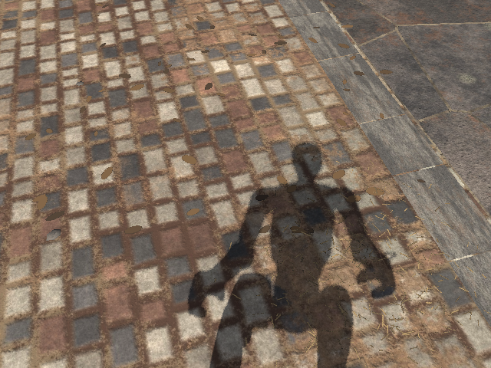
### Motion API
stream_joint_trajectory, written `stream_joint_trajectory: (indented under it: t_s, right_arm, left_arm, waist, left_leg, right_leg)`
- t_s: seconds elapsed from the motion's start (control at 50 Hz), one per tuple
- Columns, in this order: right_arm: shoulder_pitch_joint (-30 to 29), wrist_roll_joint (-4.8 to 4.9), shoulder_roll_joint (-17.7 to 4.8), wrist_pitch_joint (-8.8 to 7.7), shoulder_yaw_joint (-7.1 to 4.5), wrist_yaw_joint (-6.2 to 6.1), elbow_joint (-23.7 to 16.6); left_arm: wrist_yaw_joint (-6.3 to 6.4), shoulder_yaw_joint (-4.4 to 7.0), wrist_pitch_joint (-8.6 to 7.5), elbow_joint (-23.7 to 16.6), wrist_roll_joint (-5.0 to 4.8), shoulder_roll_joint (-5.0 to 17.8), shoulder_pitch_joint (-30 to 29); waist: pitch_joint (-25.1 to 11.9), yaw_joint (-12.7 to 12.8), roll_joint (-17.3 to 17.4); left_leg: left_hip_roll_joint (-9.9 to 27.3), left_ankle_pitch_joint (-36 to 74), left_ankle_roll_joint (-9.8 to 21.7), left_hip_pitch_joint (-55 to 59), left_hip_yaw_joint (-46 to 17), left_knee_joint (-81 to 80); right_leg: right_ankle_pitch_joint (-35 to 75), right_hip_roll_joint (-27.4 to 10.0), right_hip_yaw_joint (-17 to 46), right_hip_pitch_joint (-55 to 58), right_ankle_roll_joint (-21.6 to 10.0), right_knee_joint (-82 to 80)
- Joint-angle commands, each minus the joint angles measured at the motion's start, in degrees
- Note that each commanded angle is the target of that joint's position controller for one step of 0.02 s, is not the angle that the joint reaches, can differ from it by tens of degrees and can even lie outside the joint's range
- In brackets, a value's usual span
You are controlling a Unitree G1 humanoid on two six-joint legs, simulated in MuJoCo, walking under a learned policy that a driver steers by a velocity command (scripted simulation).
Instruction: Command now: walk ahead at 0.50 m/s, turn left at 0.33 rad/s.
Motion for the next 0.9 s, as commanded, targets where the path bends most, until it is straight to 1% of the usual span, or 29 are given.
stream_joint_trajectory:
  t_s: [0.02,0.08,0.14,0.18,0.2,0.22,0.24,0.26,0.28,0.3,0.32,0.34,0.36,0.38,0.42,0.46,0.52,0.58,0.64,0.68,0.7,0.72,0.74,0.76,0.78,0.8,0.82,0.84,0.9]
  right_arm:
    - [-1.8,-0.29,-1.8,-0.52,-0.18,0.7,-3.2]
    - [-7.2,-0.37,-0.8,-0.67,0.46,1.63,-5.6]
    - [-10.3,-0.34,-1.2,-0.66,0.42,2.68,-8.2]
    - [-9.5,-0.3,-2.4,-0.56,-0.16,3.32,-9.4]
    - [-6.8,-0.55,-3.6,-0.39,-0.87,3.41,-9.3]
    - [-0.1,-0.71,-5.8,-0.35,-2.13,3.25,-8.0]
    - [8.3,-0.9,-9.0,-0.4,-3.85,2.48,-6.2]
    - [12.5,-1.18,-15.6,0.14,-5.42,1.13,-6.0]
    - [10.3,-1.37,-16.5,-0.08,-4.98,1.16,-8.4]
    - [10.3,-1.36,-12.5,0.08,-4.09,1.33,-9.4]
    - [7.2,-0.86,-10.1,-0.08,-3.51,1.21,-9.6]
    - [4.2,-0.18,-8.4,0.0,-3.12,1.02,-9.8]
    - [2.0,-0.27,-7.2,0.23,-2.84,0.55,-10.3]
    - [0.7,-1.11,-7.1,0.54,-2.72,0.32,-11.1]
    - [-0.6,-1.66,-7.9,0.75,-3.11,0.04,-11.6]
    - [-0.4,-1.35,-8.9,1.13,-3.46,-0.65,-11.5]
    - [-0.3,-0.5,-9.2,2.65,-3.61,-1.88,-11.5]
    - [-0.1,-0.5,-9.1,3.99,-3.56,-2.59,-11.8]
    - [0.0,-0.57,-8.8,4.65,-3.49,-2.61,-12.3]
    - [-1.2,-0.23,-8.2,4.84,-3.26,-2.63,-12.9]
    - [-2.4,0.05,-7.6,4.94,-3.01,-2.7,-13.4]
    - [-0.7,-0.4,-5.3,4.87,-2.35,-2.69,-13.8]
    - [4.9,-0.99,-2.8,4.64,-1.78,-2.59,-13.9]
    - [4.9,-1.13,-6.7,4.21,-2.65,-2.52,-14.4]
    - [5.9,-1.01,-10.3,4.27,-3.85,-2.38,-13.4]
    - [5.0,-0.41,-10.7,4.93,-4.38,-2.49,-12.3]
    - [4.6,-0.16,-9.8,5.78,-4.39,-2.76,-11.8]
    - [3.8,-0.04,-8.5,6.38,-4.12,-2.73,-12.3]
    - [0.9,0.31,-4.6,6.65,-2.96,-2.41,-14.2]
  left_arm:
    - [0.74,1.89,-1.37,-3.3,-0.09,8.1,-4.3]
    - [1.2,2.27,-0.86,-1.2,-0.63,9.2,-1.3]
    - [1.45,2.73,0.56,0.6,-1.42,10.0,0.4]
    - [1.94,3.09,1.65,0.7,-1.66,11.3,-0.4]
    - [2.42,3.28,2.31,0.3,-1.6,12.1,-1.4]
    - [2.93,3.24,3.07,-0.1,-1.51,12.3,-2.3]
    - [3.39,2.88,3.2,-0.7,-1.74,11.9,-2.8]
    - [3.18,1.43,2.26,-2.5,0.66,7.5,1.5]
    - [2.0,-0.43,0.53,-3.8,0.77,4.0,5.3]
    - [1.23,0.96,-0.57,-3.5,-1.36,9.7,-0.7]
    - [1.23,0.75,-0.88,-5.4,-2.51,9.3,-5.1]
    - [1.93,0.8,-0.62,-4.9,-1.69,8.8,-6.3]
    - [2.59,1.27,0.11,-5.0,-0.73,9.6,-6.3]
    - [2.74,1.45,1.1,-5.1,-0.62,9.6,-5.5]
    - [3.03,1.15,2.28,-4.8,-0.37,7.9,-3.1]
    - [3.44,0.8,2.8,-5.1,-0.09,6.8,-3.9]
    - [3.38,0.53,3.25,-5.9,-0.14,6.4,-7.3]
    - [2.82,0.52,3.42,-7.1,-0.64,6.6,-11.6]
    - [2.21,0.81,2.83,-7.8,-0.81,7.4,-13.3]
    - [1.86,1.28,2.06,-7.5,-0.94,8.0,-11.7]
    - [1.74,1.54,1.6,-6.9,-0.94,8.1,-9.7]
    - [1.99,2.17,1.38,-6.9,-0.24,10.6,-8.3]
    - [2.51,2.98,2.02,-8.1,0.93,15.2,-11.0]
    - [2.33,2.94,2.5,-6.9,1.76,13.4,-6.9]
    - [2.31,2.19,2.57,-7.6,1.0,10.7,-7.6]
    - [2.39,1.74,2.82,-7.9,0.5,8.6,-9.3]
    - [2.53,1.5,3.21,-8.3,-0.04,7.8,-11.0]
    - [2.74,1.38,3.55,-8.2,-0.35,7.8,-12.0]
    - [3.26,1.72,4.59,-7.6,0.22,8.4,-11.1]
  waist:
    - [2.1,-0.9,-5.5]
    - [3.9,1.4,-4.4]
    - [4.4,2.1,-4.6]
    - [2.6,0.5,-6.2]
    - [0.6,-1.3,-7.7]
    - [-3.3,-4.9,-7.9]
    - [-7.8,-9.4,-6.0]
    - [-15.0,-7.4,6.9]
    - [-26.5,-4.3,12.1]
    - [-26.8,-8.4,2.1]
    - [-18.6,-7.4,0.3]
    - [-11.2,-5.2,-4.3]
    - [-8.4,-3.5,-3.7]
    - [-7.3,-1.8,-1.9]
    - [-7.3,-0.1,-0.4]
    - [-8.2,0.0,0.3]
    - [-10.1,-1.1,1.7]
    - [-9.1,-2.6,3.3]
    - [-7.9,-3.2,5.1]
    - [-7.6,-1.8,6.2]
    - [-7.2,-0.2,6.3]
    - [-8.7,-0.9,2.9]
    - [-8.9,-5.6,-12.2]
    - [-10.1,-3.4,-19.2]
    - [-9.6,-3.2,-13.9]
    - [-8.0,-3.1,-10.1]
    - [-6.7,-3.3,-8.8]
    - [-5.6,-3.3,-9.3]
    - [-5.2,-1.7,-12.6]
  left_leg:
    - [0.1,10.6,0.1,2.2,0.4,-9.1]
    - [-0.5,12.7,1.2,1.8,2.7,-15.5]
    - [-1.4,6.9,3.2,-1.1,4.5,-18.9]
    - [-3.8,0.7,5.1,2.0,7.5,-19.5]
    - [-6.2,-2.5,6.1,6.2,9.6,-19.1]
    - [-9.0,-2.6,7.3,14.5,11.0,-20.1]
    - [-9.9,5.5,9.3,28.1,8.9,-24.8]
    - [3.2,27.2,15.5,48.6,-9.3,-20.6]
    - [15.9,29.7,27.6,62.8,-38.0,-27.3]
    - [13.4,30.2,24.6,61.1,-31.6,-28.9]
    - [11.0,30.4,22.1,53.6,-23.1,-29.1]
    - [8.0,30.1,19.6,44.2,-17.8,-30.5]
    - [6.6,29.4,18.6,37.0,-15.2,-32.1]
    - [5.1,29.8,18.3,31.2,-14.0,-33.7]
    - [3.6,33.3,18.4,25.7,-11.4,-34.6]
    - [2.4,34.9,17.7,24.6,-9.9,-33.9]
    - [0.7,26.9,15.1,24.7,-10.4,-32.6]
    - [0.1,15.3,13.4,24.8,-13.7,-31.9]
    - [0.4,12.0,12.9,26.8,-18.5,-29.3]
    - [-0.3,11.9,11.5,28.5,-21.5,-26.6]
    - [-2.1,9.8,9.7,27.7,-21.5,-24.4]
    - [-4.7,0.3,7.1,23.8,-19.5,-19.3]
    - [-13.1,-23.9,3.2,13.7,-9.6,-8.2]
    - [-14.2,-35.7,0.1,6.2,-4.7,4.5]
    - [-11.2,-32.6,-1.5,4.9,-5.4,12.9]
    - [-10.0,-28.6,-2.6,4.2,-4.4,16.1]
    - [-9.1,-25.6,-3.6,3.7,-3.7,17.1]
    - [-8.4,-23.2,-4.2,3.9,-2.8,17.2]
    - [-7.8,-19.9,-5.2,6.4,1.5,9.5]
  right_leg:
    - [14.1,-15.0,2.9,-3.8,-6.9,-8.6]
    - [15.0,-16.5,0.2,0.6,-6.1,-8.4]
    - [20.6,-18.7,-1.3,8.6,-5.2,-4.6]
    - [36.1,-19.3,-2.8,11.6,-3.9,1.2]
    - [48.5,-18.8,-3.6,12.1,-2.9,7.2]
    - [55.9,-17.3,-4.5,10.7,-1.4,17.1]
    - [51.0,-14.4,-5.6,3.8,1.4,30.4]
    - [12.7,-8.5,-5.3,-15.2,5.5,51.2]
    - [-28.1,2.4,5.7,-31.6,8.0,68.8]
    - [-26.0,-1.8,13.6,-34.2,6.5,70.5]
    - [-21.7,-4.1,12.4,-36.4,5.4,66.6]
    - [-18.4,-6.2,11.1,-36.3,5.7,61.9]
    - [-15.7,-7.6,11.1,-33.3,6.1,58.1]
    - [-14.4,-7.8,11.2,-29.2,6.4,56.6]
    - [-12.6,-6.9,10.2,-26.3,7.7,52.1]
    - [-9.4,-5.8,9.9,-26.5,9.0,45.9]
    - [-2.3,-4.5,10.5,-25.3,9.9,38.1]
    - [0.0,-3.3,11.5,-24.3,9.9,31.3]
    - [-2.8,-1.7,12.5,-22.6,9.1,24.9]
    - [-1.4,-1.4,12.6,-18.8,7.7,16.8]
    - [5.4,-2.0,11.9,-14.1,6.5,9.1]
    - [13.1,-9.2,16.5,-6.6,3.8,6.9]
    - [31.6,-21.6,29.2,0.8,-3.7,7.7]
    - [36.6,-28.7,39.9,2.3,-12.3,6.5]
    - [34.2,-27.4,36.0,1.8,-12.9,7.4]
    - [30.6,-23.2,28.5,0.4,-10.2,8.3]
    - [26.3,-20.2,23.8,-0.7,-8.0,8.2]
    - [25.0,-19.1,21.1,-2.2,-7.6,7.6]
    - [23.8,-16.5,15.0,-2.7,-8.1,5.7]
Keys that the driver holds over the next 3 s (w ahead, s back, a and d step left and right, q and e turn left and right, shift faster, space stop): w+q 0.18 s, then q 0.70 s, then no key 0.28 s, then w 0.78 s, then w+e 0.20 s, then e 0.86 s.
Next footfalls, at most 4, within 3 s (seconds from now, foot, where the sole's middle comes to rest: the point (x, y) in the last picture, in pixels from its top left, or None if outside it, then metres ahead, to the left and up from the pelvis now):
0.24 left None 0.31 0.15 -0.78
0.72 right None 0.47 -0.02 -0.78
1.12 left None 0.29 0.18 -0.78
1.54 right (252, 356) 0.53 0.05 -0.78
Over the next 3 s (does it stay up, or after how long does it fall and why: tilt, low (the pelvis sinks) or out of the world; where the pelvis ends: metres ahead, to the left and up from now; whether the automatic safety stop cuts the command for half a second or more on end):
stays up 0.81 0.42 -0.02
